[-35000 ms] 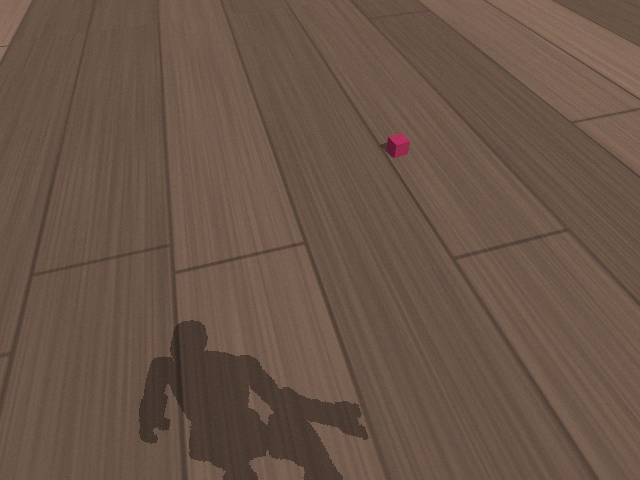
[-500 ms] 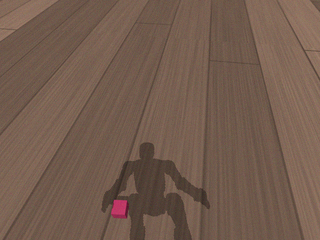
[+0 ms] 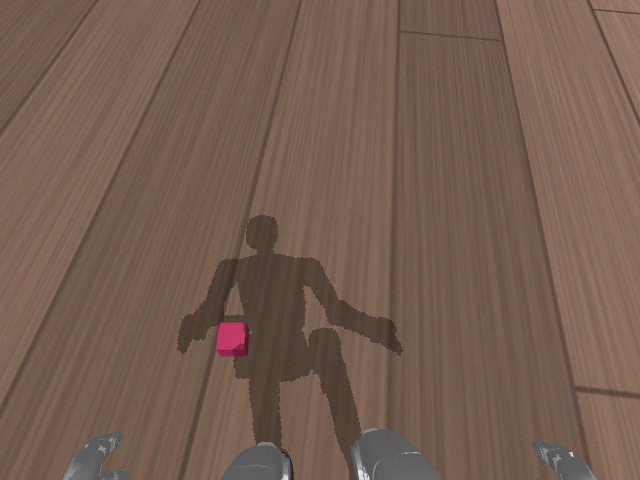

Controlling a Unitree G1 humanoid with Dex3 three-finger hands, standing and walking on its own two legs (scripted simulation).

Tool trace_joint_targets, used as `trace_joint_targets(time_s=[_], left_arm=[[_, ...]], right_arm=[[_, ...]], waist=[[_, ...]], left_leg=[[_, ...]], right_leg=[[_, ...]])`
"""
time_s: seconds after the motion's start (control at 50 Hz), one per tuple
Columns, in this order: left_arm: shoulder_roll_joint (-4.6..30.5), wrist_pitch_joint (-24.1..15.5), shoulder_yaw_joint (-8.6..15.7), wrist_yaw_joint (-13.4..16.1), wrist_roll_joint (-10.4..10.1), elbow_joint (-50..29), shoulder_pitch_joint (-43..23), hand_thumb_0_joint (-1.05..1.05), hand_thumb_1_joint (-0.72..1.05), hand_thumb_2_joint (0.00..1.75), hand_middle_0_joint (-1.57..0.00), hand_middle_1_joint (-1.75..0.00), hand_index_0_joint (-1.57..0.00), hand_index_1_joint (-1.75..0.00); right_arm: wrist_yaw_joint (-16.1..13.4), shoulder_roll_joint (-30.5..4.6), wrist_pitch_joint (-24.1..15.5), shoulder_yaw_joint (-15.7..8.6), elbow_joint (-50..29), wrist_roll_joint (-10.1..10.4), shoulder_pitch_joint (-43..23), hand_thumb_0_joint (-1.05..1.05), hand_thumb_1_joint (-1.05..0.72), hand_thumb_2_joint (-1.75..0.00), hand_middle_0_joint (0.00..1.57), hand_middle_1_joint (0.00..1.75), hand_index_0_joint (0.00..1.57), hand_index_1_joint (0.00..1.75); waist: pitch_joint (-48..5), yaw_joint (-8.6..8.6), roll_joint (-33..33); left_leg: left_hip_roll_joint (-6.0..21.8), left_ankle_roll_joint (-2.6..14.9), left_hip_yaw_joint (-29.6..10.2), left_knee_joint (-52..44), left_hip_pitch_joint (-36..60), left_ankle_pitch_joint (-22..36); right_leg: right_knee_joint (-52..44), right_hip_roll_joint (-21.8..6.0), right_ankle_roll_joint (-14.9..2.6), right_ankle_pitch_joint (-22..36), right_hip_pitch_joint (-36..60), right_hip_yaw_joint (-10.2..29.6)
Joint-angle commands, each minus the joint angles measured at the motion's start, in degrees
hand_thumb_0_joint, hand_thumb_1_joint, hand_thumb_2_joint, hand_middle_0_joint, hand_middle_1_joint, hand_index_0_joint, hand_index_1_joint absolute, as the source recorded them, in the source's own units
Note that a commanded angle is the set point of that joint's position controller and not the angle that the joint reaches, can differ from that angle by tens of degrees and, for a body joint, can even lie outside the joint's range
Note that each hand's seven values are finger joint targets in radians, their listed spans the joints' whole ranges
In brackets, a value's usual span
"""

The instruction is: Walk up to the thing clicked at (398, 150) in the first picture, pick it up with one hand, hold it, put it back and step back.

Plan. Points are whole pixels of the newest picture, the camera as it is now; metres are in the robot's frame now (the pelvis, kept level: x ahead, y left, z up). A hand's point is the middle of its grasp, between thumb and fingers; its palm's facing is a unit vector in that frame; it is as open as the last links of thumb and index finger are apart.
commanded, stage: step back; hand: left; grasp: from above
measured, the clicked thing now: (233, 339) +0.49 +0.24 -0.72
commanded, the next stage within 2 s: none
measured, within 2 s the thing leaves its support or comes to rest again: neither
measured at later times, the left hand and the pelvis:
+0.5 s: hand out of the picture +0.00 +0.29 -0.15, palm faces +0.04 -0.92 -0.40, open 7.4 cm; pelvis -0.13 +0.01 -0.01, yaw +3 degrees
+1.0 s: hand out of the picture -0.23 +0.26 -0.14, palm faces -0.06 -0.91 -0.40, open 7.4 cm; pelvis -0.29 -0.01 -0.01, yaw -4 degrees
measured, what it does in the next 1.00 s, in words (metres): walks backwards: right foot, then left foot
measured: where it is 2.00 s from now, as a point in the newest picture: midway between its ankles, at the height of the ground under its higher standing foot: outside the picture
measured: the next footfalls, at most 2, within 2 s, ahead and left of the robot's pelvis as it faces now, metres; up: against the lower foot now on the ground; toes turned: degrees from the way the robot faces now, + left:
right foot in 0.10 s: +0.01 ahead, -0.12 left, +0.00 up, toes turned +1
left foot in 0.48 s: -0.10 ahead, +0.12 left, +0.00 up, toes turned +0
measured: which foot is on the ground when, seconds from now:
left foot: down 0.00-0.12, up 0.14-0.46, down 0.48-0.94, up 0.96-1.00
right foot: up 0.00-0.08, down 0.10-0.48, up 0.50-0.88, down 0.90-1.00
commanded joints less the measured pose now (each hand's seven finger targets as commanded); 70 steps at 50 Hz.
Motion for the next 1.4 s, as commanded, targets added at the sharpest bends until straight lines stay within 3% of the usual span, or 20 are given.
trace_joint_targets(time_s=[0.0, 0.08, 0.12, 0.2, 0.3, 0.4, 0.44, 0.48, 0.5, 0.56, 0.8, 0.88, 0.92, 0.94, 1.0, 1.16, 1.2, 1.22, 1.26, 1.38], left_arm=[[10.1, -1.9, 3.4, 0.2, 0.3, -4.6, 3.1, 0.0, 0.9, 0.9, -0.2, -0.3, -0.2, -0.3], [11.2, -3.1, 4.1, 0.0, 1.8, -2.8, 9.9, 0.0, 0.9, 0.9, -0.2, -0.3, -0.2, -0.3], [20.4, -3.4, 5.9, -0.2, 1.6, -5.9, 5.8, 0.0, 0.9, 0.9, -0.2, -0.3, -0.2, -0.3], [13.2, -3.2, 4.6, 0.6, 1.2, -8.7, -2.2, 0.0, 0.9, 0.9, -0.2, -0.3, -0.2, -0.3], [11.3, -2.8, 4.1, 1.1, 1.5, -9.2, 5.2, 0.0, 0.9, 0.9, -0.2, -0.3, -0.2, -0.3], [14.1, -1.9, 4.1, 0.7, 0.9, -10.8, 2.8, 0.0, 0.9, 0.9, -0.2, -0.3, -0.2, -0.3], [12.6, -1.3, 3.2, 0.3, 0.2, -11.5, 2.2, 0.0, 0.9, 0.9, -0.2, -0.3, -0.2, -0.3], [11.1, -1.2, 3.3, 1.1, -0.3, -12.1, 0.0, 0.0, 0.9, 0.9, -0.2, -0.3, -0.2, -0.3], [11.6, -1.2, 4.0, 1.7, 0.7, -11.1, -1.3, 0.0, 0.9, 0.9, -0.2, -0.3, -0.2, -0.3], [10.9, -1.0, 3.8, 1.3, -0.6, -7.8, 5.8, 0.0, 0.9, 0.9, -0.2, -0.3, -0.2, -0.3], [10.3, -1.4, 3.9, -0.7, 0.3, -6.1, 12.4, 0.0, 0.9, 0.9, -0.2, -0.3, -0.2, -0.3], [11.7, -1.7, 4.9, -1.3, 1.7, -2.2, 20.4, 0.0, 0.9, 0.9, -0.2, -0.3, -0.2, -0.3], [22.3, -1.8, 7.1, -1.1, 2.4, -7.5, 12.3, 0.0, 0.9, 0.9, -0.2, -0.3, -0.2, -0.3], [20.8, -2.3, 6.6, -0.5, 2.1, -9.1, 7.3, 0.0, 0.9, 0.9, -0.2, -0.3, -0.2, -0.3], [13.9, -2.6, 5.1, 0.1, 2.4, -10.5, -0.8, 0.0, 0.9, 0.9, -0.2, -0.3, -0.2, -0.3], [13.5, -1.5, 4.2, 1.1, 1.4, -10.6, 5.9, 0.0, 0.9, 0.9, -0.2, -0.3, -0.2, -0.3], [12.7, -0.6, 3.3, 0.6, 0.6, -11.3, 3.9, 0.0, 0.9, 0.9, -0.2, -0.3, -0.2, -0.3], [10.4, -0.4, 2.6, 0.4, 0.5, -11.6, 6.2, 0.0, 0.9, 0.9, -0.2, -0.3, -0.2, -0.3], [11.6, -0.4, 3.9, 1.1, 0.4, -12.0, 0.1, 0.0, 0.9, 0.9, -0.2, -0.3, -0.2, -0.3], [10.8, -0.3, 3.8, 0.3, 0.2, -7.9, 6.3, 0.0, 0.9, 0.9, -0.2, -0.3, -0.2, -0.3]], right_arm=[[-1.1, -16.1, -0.7, -3.8, -5.1, 0.2, 1.9, 0.0, -0.9, -0.9, 0.2, 0.3, 0.2, 0.3], [-0.6, -14.2, 0.1, -2.6, -5.7, 1.7, -1.4, 0.0, -0.9, -0.9, 0.2, 0.3, 0.2, 0.3], [-1.2, -12.9, 0.7, -2.6, -6.0, 1.5, -3.7, 0.0, -0.9, -0.9, 0.2, 0.3, 0.2, 0.3], [-1.1, -13.1, 0.4, -2.5, -2.7, 2.2, 3.1, 0.0, -0.9, -0.9, 0.2, 0.3, 0.2, 0.3], [-1.1, -13.0, 0.1, -2.1, -3.9, 1.5, 1.1, 0.0, -0.9, -0.9, 0.2, 0.3, 0.2, 0.3], [-0.2, -11.9, -0.5, -2.5, -2.8, 0.7, 6.3, 0.0, -0.9, -0.9, 0.2, 0.3, 0.2, 0.3], [0.1, -13.5, -1.0, -3.5, -1.7, 0.0, 8.2, 0.0, -0.9, -0.9, 0.2, 0.3, 0.2, 0.3], [0.7, -23.6, -1.0, -5.3, -4.1, -0.6, 4.1, 0.0, -0.9, -0.9, 0.2, 0.3, 0.2, 0.3], [0.5, -22.8, -1.3, -5.3, -4.1, -0.7, 3.0, 0.0, -0.9, -0.9, 0.2, 0.3, 0.2, 0.3], [-0.5, -16.5, -1.3, -3.3, -5.7, -0.8, -4.3, 0.0, -0.9, -0.9, 0.2, 0.3, 0.2, 0.3], [-0.6, -17.3, -0.5, -4.3, -7.6, -0.3, -1.1, 0.0, -0.9, -0.9, 0.2, 0.3, 0.2, 0.3], [-0.2, -15.7, 0.6, -3.9, -8.0, 0.6, -2.4, 0.0, -0.9, -0.9, 0.2, 0.3, 0.2, 0.3], [-1.2, -12.4, 0.5, -3.4, -9.8, 1.0, -6.1, 0.0, -0.9, -0.9, 0.2, 0.3, 0.2, 0.3], [-1.4, -14.5, 0.6, -4.0, -9.0, 1.0, -5.2, 0.0, -0.9, -0.9, 0.2, 0.3, 0.2, 0.3], [-1.3, -13.1, -0.2, -3.3, -5.2, 1.8, 3.3, 0.0, -0.9, -0.9, 0.2, 0.3, 0.2, 0.3], [-0.9, -11.7, -1.1, -2.7, -5.2, 0.5, 4.7, 0.0, -0.9, -0.9, 0.2, 0.3, 0.2, 0.3], [-0.8, -12.1, -1.5, -3.3, -3.0, 0.4, 9.1, 0.0, -0.9, -0.9, 0.2, 0.3, 0.2, 0.3], [-0.9, -15.4, -1.7, -4.2, -3.7, -0.3, 7.3, 0.0, -0.9, -0.9, 0.2, 0.3, 0.2, 0.3], [-0.4, -23.8, -1.6, -5.4, -5.5, -0.2, 4.6, 0.0, -0.9, -0.9, 0.2, 0.3, 0.2, 0.3], [-1.3, -15.6, -1.4, -3.2, -6.4, -0.7, -1.7, 0.0, -0.9, -0.9, 0.2, 0.3, 0.2, 0.3]], waist=[[-17.1, -0.92, 9.7], [-17.4, 2.41, 3.4], [-12.0, 4.47, -14.1], [-10.0, -0.27, -6.1], [-13.5, 4.43, -6.8], [-16.9, 1.77, -10.9], [-16.4, -0.13, -4.5], [-14.2, -2.06, 16.0], [-12.7, -2.51, 13.1], [-10.3, 3.08, 8.4], [-16.6, 0.51, 13.1], [-15.3, 3.69, 6.8], [-8.3, 6.66, -15.2], [-5.5, 4.25, -10.9], [-8.5, -1.33, -7.3], [-14.8, 3.28, -10.9], [-16.4, 1.07, -6.1], [-16.5, 2.67, 1.0], [-14.2, -1.47, 14.0], [-12.4, 2.47, 8.5]], left_leg=[[14.3, 11.84, -15.5, -5.5, 14.6, 30.6], [8.1, 3.46, -9.8, 1.8, -3.0, 10.8], [-5.5, -1.7, -7.4, 27.3, -10.4, -21.5], [-7.6, -2.39, -11.4, 36.1, -8.4, -12.0], [-5.2, -4.16, -8.4, 21.6, -11.3, -14.8], [-1.9, -1.96, -2.1, -1.3, 1.2, -8.2], [0.5, -0.12, -5.7, -11.0, 8.7, 4.1], [21.4, 12.5, -30.7, -17.1, 4.7, 19.9], [23.6, 15.72, -34.0, -17.6, 0.8, 19.8], [15.2, 10.15, -16.9, -13.8, 2.8, 23.0], [15.3, 10.51, -13.4, -11.9, 10.2, 11.5], [9.3, 2.71, -9.6, -5.4, -6.2, -6.1], [-5.2, -3.34, -8.0, 22.2, -12.9, -19.2], [-3.3, -3.5, -12.6, 30.3, -9.7, -16.5], [-7.2, -3.0, -10.3, 33.7, -8.5, -9.9], [-1.3, -2.28, -2.5, 0.7, -4.3, -11.1], [-1.1, -1.35, -0.8, -13.4, 5.4, 5.4], [7.0, 1.6, -13.0, -13.3, 10.8, 15.2], [24.0, 16.02, -33.4, -16.0, 0.8, 26.2], [14.7, 12.16, -15.3, -10.0, 5.2, 25.2]], right_leg=[[-13.5, -2.9, -0.23, 2.6, 1.3, -3.2], [-34.6, -7.7, -4.7, 21.7, 18.1, 1.9], [-41.5, -29.1, -20.02, 30.1, 6.7, 28.6], [-36.5, -17.8, -13.05, 39.2, 6.3, 8.5], [-32.5, -18.0, -13.77, 43.8, 20.7, 7.0], [-28.3, -17.8, -11.73, 41.9, 16.8, 6.2], [-23.8, -13.8, -6.63, 30.8, 7.6, 4.0], [-2.6, 2.2, -1.55, -7.1, -4.3, -0.2], [7.0, 1.8, -1.8, -7.8, -3.4, 5.3], [15.5, 2.2, -2.06, 1.3, -6.7, 6.1], [-15.7, -3.4, 0.32, 3.0, 4.8, -3.9], [-35.3, -6.2, -3.95, 9.1, 17.0, -0.6], [-46.7, -29.1, -17.2, 6.4, -1.6, 28.1], [-47.1, -29.3, -18.23, 8.7, -7.6, 26.4], [-36.5, -17.0, -11.08, 30.0, 0.6, 5.0], [-26.1, -18.8, -11.08, 45.9, 20.3, 5.0], [-20.7, -16.1, -7.81, 40.1, 14.9, 2.1], [-15.8, -11.7, -4.52, 29.2, 5.1, 0.2], [3.6, -1.0, -1.21, -7.6, -0.1, -0.5], [8.9, -0.5, -0.14, 0.2, -3.2, 1.6]])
